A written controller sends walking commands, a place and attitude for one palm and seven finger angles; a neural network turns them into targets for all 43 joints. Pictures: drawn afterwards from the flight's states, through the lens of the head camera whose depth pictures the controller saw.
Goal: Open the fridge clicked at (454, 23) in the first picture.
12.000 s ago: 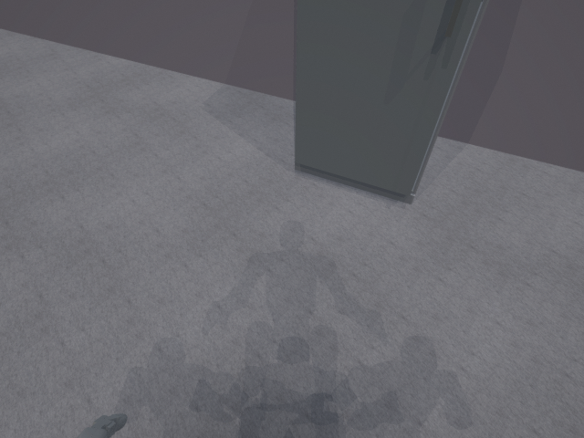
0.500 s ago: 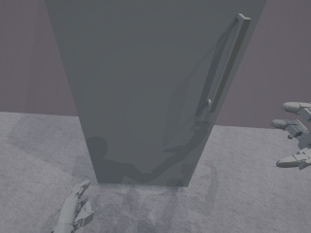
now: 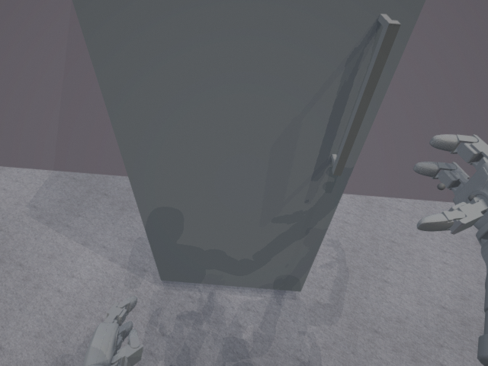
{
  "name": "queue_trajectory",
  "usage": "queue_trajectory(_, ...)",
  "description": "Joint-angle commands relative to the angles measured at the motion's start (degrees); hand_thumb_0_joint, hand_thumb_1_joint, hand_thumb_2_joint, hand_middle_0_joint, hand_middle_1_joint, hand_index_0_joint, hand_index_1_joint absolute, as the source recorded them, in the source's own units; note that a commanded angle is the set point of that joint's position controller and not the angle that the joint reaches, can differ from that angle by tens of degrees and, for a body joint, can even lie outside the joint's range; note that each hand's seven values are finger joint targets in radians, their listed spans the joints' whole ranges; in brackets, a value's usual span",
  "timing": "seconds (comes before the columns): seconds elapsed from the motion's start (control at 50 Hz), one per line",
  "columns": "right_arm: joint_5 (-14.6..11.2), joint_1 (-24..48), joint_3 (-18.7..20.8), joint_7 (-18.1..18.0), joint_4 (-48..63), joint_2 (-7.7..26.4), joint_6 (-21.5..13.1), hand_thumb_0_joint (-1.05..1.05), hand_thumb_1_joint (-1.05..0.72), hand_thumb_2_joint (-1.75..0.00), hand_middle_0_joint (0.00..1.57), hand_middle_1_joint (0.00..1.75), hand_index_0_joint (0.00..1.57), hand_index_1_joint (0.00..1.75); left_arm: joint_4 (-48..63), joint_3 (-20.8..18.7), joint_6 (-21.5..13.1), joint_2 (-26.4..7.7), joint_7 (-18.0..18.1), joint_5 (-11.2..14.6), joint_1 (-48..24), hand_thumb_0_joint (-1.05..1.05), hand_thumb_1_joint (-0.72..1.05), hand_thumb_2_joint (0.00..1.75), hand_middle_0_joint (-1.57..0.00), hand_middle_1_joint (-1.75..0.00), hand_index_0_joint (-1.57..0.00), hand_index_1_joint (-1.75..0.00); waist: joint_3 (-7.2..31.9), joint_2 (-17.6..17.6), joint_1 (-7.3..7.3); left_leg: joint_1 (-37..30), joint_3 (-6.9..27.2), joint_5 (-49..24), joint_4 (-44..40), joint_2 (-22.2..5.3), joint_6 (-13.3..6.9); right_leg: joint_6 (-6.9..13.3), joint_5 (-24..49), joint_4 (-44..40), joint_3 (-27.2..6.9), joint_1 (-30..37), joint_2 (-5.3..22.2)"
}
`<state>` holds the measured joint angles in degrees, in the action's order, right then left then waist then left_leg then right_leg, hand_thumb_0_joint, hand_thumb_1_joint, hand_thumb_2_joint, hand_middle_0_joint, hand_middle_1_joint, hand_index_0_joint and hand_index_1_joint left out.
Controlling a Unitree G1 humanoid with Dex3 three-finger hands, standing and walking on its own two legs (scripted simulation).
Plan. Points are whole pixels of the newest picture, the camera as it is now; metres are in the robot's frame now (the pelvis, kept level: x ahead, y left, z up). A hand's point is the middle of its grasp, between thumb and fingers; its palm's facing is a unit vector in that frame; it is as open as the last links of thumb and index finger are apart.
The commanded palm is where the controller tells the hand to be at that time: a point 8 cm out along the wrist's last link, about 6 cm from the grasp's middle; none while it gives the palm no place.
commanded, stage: move the hooked fingers beside the handle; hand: right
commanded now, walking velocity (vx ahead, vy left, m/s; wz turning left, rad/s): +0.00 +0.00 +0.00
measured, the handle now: (356, 107) +0.54 -0.19 +0.19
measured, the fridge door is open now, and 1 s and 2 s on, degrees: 0 0 0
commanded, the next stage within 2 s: none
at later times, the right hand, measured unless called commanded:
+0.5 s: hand (400, 153) +0.41 -0.23 +0.18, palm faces +0.05 +1.00 -0.02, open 14.0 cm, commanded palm +0.38 -0.29 +0.18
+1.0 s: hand (388, 133) +0.47 -0.24 +0.18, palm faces +0.08 +1.00 +0.01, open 14.0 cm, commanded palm +0.45 -0.29 +0.18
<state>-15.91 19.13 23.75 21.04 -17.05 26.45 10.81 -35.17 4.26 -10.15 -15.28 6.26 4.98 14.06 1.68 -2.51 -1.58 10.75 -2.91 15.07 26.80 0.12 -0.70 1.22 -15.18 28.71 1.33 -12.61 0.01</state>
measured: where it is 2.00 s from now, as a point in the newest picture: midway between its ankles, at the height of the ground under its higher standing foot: outside the picture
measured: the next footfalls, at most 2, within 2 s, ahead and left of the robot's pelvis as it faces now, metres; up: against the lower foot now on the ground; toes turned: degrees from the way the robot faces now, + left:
none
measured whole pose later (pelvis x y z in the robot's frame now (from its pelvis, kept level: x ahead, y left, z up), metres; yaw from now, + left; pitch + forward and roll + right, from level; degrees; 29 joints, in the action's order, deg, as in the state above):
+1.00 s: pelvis +0.01 +0.01 +0.00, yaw +1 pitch +6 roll +1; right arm -8.0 49.4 23.7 17.9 -58.4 33.5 0.4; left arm -37.7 2.6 -4.3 -16.8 5.4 3.8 19.6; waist 2.7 -1.2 4.5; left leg 19.5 -2.3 16.1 29.1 1.1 -1.2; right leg 0.8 -16.6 31.3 1.8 -21.1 1.1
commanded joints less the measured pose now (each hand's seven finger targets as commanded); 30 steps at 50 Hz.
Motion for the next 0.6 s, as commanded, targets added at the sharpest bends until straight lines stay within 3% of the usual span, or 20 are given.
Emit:
queue_trajectory(0.0, -0.9, 21.5, 2.5, -0.9, 10.9, 14.1, -2.6, 0.0, 0.5, -0.3, 0.3, 1.2, 0.3, 1.2, 9.0, -2.8, -2.9, -6.7, 0.7, 0.1, -6.8, 0.0, 0.9, 0.9, -0.2, -0.3, -0.2, -0.3, 11.2, -1.4, 0.18, 1.2, 0.0, -13.7, -2.9, 0.4, -1.0, 0.4, 13.6, -4.0, -3.3, 6.8, 0.4)
queue_trajectory(0.08, -0.1, 25.7, 1.9, -2.4, 9.3, 14.6, -2.5, 0.0, 0.5, -0.3, 0.3, 1.2, 0.3, 1.2, 8.3, -2.9, -2.1, -6.9, 0.9, 0.1, -6.1, 0.0, 0.9, 0.9, -0.2, -0.3, -0.2, -0.3, 10.5, -0.5, 0.92, 2.4, 0.1, -10.5, -3.8, 0.5, -1.0, 0.4, 11.2, -4.5, -3.5, 6.7, 0.6)
queue_trajectory(0.12, 0.5, 30.5, 1.0, -3.1, 9.6, 14.5, -3.2, 0.0, 0.5, -0.3, 0.3, 1.2, 0.3, 1.2, 8.1, -2.8, -2.0, -6.9, 1.1, 0.0, -5.8, 0.0, 0.9, 0.9, -0.2, -0.3, -0.2, -0.3, 12.4, -2.4, 1.62, 2.3, 0.3, -10.7, -3.7, 0.3, -1.1, 0.3, 11.5, -4.5, -3.8, 7.8, 0.4)
queue_trajectory(0.18, 1.1, 32.0, 2.3, -3.8, 6.8, 16.8, -4.6, 0.0, 0.5, -0.3, 0.3, 1.2, 0.3, 1.2, 7.3, -2.8, -1.4, -7.1, 1.3, -0.2, -4.7, 0.0, 0.9, 0.9, -0.2, -0.3, -0.2, -0.3, 13.9, -0.5, 1.64, 1.3, 0.3, -11.3, -3.8, 0.5, -1.2, 0.4, 12.5, -4.3, -3.7, 7.9, 0.6)
queue_trajectory(0.26, 1.8, 37.0, -1.7, -3.6, 2.5, 13.3, -5.5, 0.0, 0.5, -0.3, 0.3, 1.2, 0.3, 1.2, 6.5, -2.7, -1.4, -6.9, 1.5, -0.1, -3.9, 0.0, 0.9, 0.9, -0.2, -0.3, -0.2, -0.3, 13.6, -3.9, 2.78, 3.2, 0.3, -11.8, -3.6, 0.4, -1.4, 0.0, 13.2, -4.2, -4.1, 9.2, 0.7)
queue_trajectory(0.34, 2.3, 38.9, -3.1, -3.7, -3.3, 12.4, -4.9, 0.0, 0.5, -0.3, 0.3, 1.2, 0.3, 1.2, 5.9, -2.8, -0.8, -7.5, 1.3, -0.1, -2.7, 0.0, 0.9, 0.9, -0.2, -0.3, -0.2, -0.3, 13.3, -1.6, 3.01, 3.4, 0.2, -12.5, -3.5, 0.3, -1.4, 0.2, 13.3, -4.1, -4.2, 7.8, 0.6)
queue_trajectory(0.38, 2.5, 37.7, -1.7, -4.0, -5.8, 14.0, -5.0, 0.0, 0.5, -0.3, 0.3, 1.2, 0.3, 1.2, 5.8, -3.2, -0.3, -7.8, 1.1, -0.2, -2.0, 0.0, 0.9, 0.9, -0.2, -0.3, -0.2, -0.3, 14.1, 0.7, 2.43, 2.5, 0.1, -13.9, -3.2, 0.4, -1.4, 0.3, 15.1, -3.6, -3.8, 7.1, 0.7)
queue_trajectory(0.46, 3.1, 39.0, 2.1, -5.0, -6.1, 17.9, -6.5, 0.0, 0.5, -0.3, 0.3, 1.2, 0.3, 1.2, 6.1, -3.6, 0.6, -7.9, 0.5, -0.6, -0.7, 0.0, 0.9, 0.9, -0.2, -0.3, -0.2, -0.3, 18.1, 0.7, 1.57, -0.6, 0.8, -19.1, -2.0, 0.1, -1.2, 0.4, 19.0, -2.9, -3.0, 7.1, 0.5)
queue_trajectory(0.48, 3.0, 37.6, 3.5, -5.2, -6.9, 19.5, -7.1, 0.0, 0.5, -0.3, 0.3, 1.2, 0.3, 1.2, 6.2, -3.7, 0.9, -7.9, 0.3, -0.6, -0.4, 0.0, 0.9, 0.9, -0.2, -0.3, -0.2, -0.3, 18.0, 2.4, 1.07, -1.7, 0.9, -20.1, -1.8, 0.2, -1.2, 0.6, 19.6, -2.6, -2.7, 6.0, 0.6)
queue_trajectory(0.54, 3.7, 39.3, 4.6, -5.2, -8.0, 20.7, -8.6, 0.0, 0.5, -0.3, 0.3, 1.2, 0.3, 1.2, 6.0, -4.0, 1.5, -8.0, 0.2, -0.7, 0.7, 0.0, 0.9, 0.9, -0.2, -0.3, -0.2, -0.3, 18.2, 1.0, 1.53, -2.1, 1.3, -22.4, -1.3, 0.2, -1.0, 0.8, 20.8, -2.3, -2.0, 5.8, 0.6)
queue_trajectory(0.58, 3.8, 42.4, 2.1, -4.7, -8.9, 19.1, -9.4, 0.0, 0.5, -0.3, 0.3, 1.2, 0.3, 1.2, 5.8, -4.2, 1.9, -8.1, 0.3, -0.5, 1.2, 0.0, 0.9, 0.9, -0.2, -0.3, -0.2, -0.3, 16.8, 0.9, 3.0, -0.4, 1.3, -21.3, -1.6, 0.4, -0.8, 1.1, 19.6, -2.0, -1.6, 5.6, 0.7)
